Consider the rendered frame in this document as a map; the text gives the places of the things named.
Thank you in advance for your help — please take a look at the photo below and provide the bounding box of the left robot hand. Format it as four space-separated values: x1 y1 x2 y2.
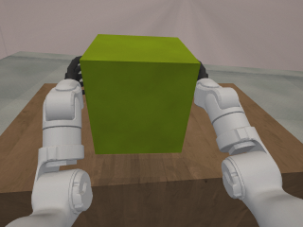
64 56 85 95

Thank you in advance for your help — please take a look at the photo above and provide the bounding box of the right robot upper arm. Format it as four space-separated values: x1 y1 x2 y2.
221 149 303 227

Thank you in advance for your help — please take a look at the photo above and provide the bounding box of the right robot forearm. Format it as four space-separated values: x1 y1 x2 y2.
194 78 282 186

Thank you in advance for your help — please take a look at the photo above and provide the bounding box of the carton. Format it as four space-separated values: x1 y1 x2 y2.
80 34 201 154

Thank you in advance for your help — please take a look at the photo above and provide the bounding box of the pedestal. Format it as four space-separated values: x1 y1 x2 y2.
0 83 303 227

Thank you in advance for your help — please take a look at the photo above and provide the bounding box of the right robot hand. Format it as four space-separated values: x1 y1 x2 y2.
197 62 208 81

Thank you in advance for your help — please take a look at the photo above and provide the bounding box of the left robot forearm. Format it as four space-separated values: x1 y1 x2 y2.
31 79 84 210

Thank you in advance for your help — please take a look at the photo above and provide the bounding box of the left robot upper arm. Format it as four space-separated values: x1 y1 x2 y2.
5 168 93 227

